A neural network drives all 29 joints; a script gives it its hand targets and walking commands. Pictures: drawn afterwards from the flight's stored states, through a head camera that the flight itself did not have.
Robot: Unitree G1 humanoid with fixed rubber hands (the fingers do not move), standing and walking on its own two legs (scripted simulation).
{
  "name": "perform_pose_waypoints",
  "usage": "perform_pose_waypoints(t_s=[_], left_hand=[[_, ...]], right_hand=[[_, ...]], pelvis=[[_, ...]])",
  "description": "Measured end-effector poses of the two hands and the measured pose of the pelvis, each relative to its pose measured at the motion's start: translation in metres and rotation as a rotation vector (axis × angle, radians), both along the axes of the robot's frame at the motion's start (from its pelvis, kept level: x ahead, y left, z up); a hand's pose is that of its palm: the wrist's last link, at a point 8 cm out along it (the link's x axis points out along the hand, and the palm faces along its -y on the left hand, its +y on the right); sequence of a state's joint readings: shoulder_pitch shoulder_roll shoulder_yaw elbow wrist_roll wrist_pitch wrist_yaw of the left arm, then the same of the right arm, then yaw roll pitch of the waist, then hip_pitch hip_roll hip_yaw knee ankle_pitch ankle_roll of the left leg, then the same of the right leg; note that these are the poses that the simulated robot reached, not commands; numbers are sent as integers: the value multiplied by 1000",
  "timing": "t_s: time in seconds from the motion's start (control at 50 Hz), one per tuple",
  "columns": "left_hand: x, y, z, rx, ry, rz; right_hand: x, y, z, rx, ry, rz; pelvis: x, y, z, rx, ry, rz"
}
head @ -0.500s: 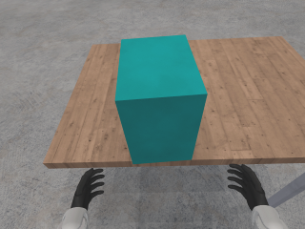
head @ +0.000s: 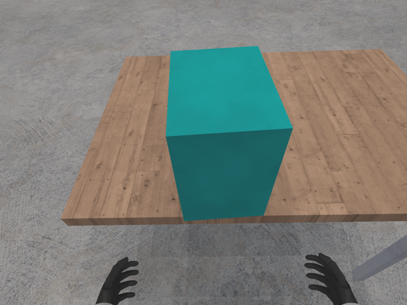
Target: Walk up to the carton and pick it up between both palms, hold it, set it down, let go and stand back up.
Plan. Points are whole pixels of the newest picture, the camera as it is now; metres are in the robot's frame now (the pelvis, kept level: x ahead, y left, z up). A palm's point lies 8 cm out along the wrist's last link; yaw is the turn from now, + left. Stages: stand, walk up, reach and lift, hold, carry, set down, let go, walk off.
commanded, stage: let go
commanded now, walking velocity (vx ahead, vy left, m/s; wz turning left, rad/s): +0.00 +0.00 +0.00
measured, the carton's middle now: (219, 137) +0.43 +0.00 +0.09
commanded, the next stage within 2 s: stand in 0.38 s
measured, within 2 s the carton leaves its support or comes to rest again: neither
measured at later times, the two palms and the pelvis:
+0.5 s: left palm out of the picture +0.14 +0.24 -0.08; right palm out of the picture +0.12 -0.24 -0.10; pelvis -0.01 +0.00 -0.01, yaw +1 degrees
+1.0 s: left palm out of the picture +0.06 +0.30 -0.10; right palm out of the picture +0.08 -0.28 -0.10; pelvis -0.02 +0.01 -0.01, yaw +3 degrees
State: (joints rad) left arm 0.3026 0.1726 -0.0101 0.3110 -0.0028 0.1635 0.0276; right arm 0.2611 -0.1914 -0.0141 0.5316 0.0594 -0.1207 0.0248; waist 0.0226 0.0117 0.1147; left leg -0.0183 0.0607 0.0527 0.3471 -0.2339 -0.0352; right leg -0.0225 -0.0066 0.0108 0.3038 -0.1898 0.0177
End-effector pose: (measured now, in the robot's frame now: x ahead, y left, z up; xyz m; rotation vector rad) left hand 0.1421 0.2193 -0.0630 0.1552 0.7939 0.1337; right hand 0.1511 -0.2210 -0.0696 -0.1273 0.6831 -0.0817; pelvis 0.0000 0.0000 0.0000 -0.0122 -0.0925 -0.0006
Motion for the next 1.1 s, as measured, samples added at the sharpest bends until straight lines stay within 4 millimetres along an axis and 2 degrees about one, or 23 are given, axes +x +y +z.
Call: perform_pose_waypoints(t_s=[0.32,0.44,0.5,0.6,0.7,0.84,0.96,1.1], left_hand=[[8,2,-9,17,36,-41],[5,2,-16,21,41,-56],[-7,20,-21,48,27,-29],[-40,56,-30,106,88,32],[-68,78,-35,145,167,63],[-82,86,-36,160,198,67],[-83,83,-36,152,189,60],[-93,80,-38,139,203,52]], right_hand=[[-17,3,-21,-8,40,1],[-23,-4,-26,-43,83,17],[-34,-23,-32,-98,165,11],[-50,-58,-32,-172,238,-30],[-58,-75,-29,-211,265,-50],[-61,-72,-30,-214,271,-36],[-64,-62,-33,-194,267,-20],[-78,-60,-37,-190,303,-15]], pelvis=[[-8,3,-2,4,2,-7],[-10,2,-3,6,20,1],[-8,1,-7,9,31,15],[-2,2,-10,7,33,28],[-3,4,-11,4,30,36],[-10,6,-10,6,20,45],[-18,7,-9,5,8,50],[-27,8,-8,5,2,55]])
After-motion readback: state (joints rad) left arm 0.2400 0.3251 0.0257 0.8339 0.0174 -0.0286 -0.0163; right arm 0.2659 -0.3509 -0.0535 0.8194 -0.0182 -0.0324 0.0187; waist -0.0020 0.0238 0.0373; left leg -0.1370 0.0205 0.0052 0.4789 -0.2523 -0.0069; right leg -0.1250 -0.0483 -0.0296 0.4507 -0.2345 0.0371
